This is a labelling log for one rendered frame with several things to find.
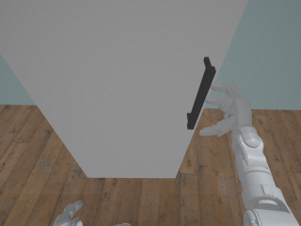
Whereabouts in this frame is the right robot hand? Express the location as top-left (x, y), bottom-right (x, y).
top-left (199, 82), bottom-right (252, 137)

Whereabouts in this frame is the right robot forearm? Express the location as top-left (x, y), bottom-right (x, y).
top-left (230, 124), bottom-right (300, 226)

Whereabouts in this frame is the fridge door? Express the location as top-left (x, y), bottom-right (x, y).
top-left (0, 0), bottom-right (248, 179)

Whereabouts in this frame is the left robot hand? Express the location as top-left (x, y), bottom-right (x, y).
top-left (53, 200), bottom-right (83, 226)

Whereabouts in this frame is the right robot upper arm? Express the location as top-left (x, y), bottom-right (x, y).
top-left (243, 208), bottom-right (298, 226)

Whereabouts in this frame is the handle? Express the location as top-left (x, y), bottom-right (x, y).
top-left (187, 56), bottom-right (216, 130)

